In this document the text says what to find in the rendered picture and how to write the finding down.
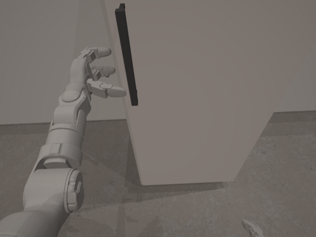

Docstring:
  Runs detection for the robot left hand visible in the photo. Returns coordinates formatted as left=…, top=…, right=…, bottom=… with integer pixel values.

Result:
left=69, top=47, right=126, bottom=99

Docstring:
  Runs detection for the robot left upper arm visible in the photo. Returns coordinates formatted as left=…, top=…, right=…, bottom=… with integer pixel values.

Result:
left=0, top=168, right=84, bottom=237

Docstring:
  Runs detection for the handle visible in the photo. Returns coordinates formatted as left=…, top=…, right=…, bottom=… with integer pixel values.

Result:
left=115, top=3, right=138, bottom=106

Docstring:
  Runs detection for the robot right hand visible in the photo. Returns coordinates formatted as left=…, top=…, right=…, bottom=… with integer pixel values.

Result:
left=242, top=219, right=264, bottom=237

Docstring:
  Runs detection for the fridge door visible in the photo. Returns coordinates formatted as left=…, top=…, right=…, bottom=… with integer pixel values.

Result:
left=105, top=0, right=316, bottom=185

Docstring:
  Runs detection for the left robot forearm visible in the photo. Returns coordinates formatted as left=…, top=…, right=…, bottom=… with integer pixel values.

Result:
left=23, top=82, right=91, bottom=207

